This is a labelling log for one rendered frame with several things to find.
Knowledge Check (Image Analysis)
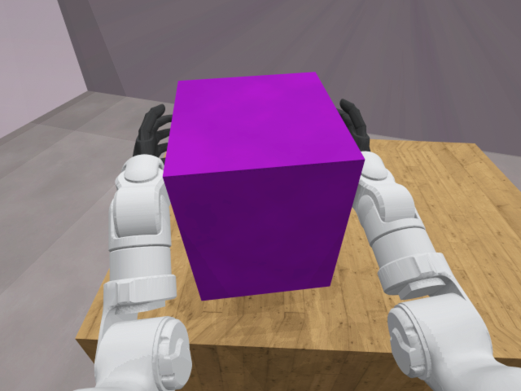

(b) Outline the left robot forearm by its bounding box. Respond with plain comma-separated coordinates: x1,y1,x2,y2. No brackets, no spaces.
94,155,177,382

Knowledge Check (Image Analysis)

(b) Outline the right robot forearm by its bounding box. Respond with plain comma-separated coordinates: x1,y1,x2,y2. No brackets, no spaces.
352,152,493,354

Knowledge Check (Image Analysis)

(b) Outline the pedestal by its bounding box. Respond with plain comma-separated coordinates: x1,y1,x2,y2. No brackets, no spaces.
75,139,521,391

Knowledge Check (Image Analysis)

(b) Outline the carton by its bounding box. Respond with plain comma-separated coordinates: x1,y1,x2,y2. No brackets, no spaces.
163,72,365,301

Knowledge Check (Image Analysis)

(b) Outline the robot right hand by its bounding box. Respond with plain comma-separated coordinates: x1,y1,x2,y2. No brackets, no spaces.
336,99,370,152

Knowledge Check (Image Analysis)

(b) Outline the robot left hand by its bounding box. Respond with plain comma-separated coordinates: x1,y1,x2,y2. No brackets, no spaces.
133,104,173,163

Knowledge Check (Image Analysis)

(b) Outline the robot left upper arm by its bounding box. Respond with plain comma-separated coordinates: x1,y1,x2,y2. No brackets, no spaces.
73,316,192,391

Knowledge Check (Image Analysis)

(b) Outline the robot right upper arm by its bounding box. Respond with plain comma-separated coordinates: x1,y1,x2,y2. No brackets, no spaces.
387,293,521,391

